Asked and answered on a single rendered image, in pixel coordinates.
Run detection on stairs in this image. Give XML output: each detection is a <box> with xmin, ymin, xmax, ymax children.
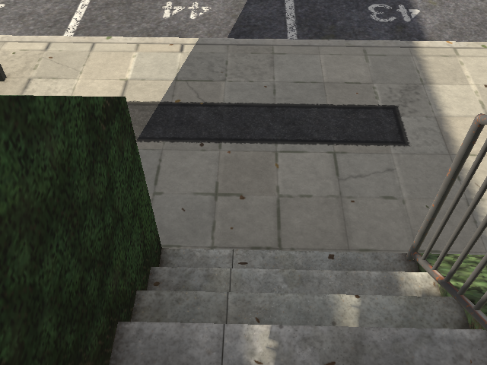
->
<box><xmin>109</xmin><ymin>248</ymin><xmax>487</xmax><ymax>365</ymax></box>

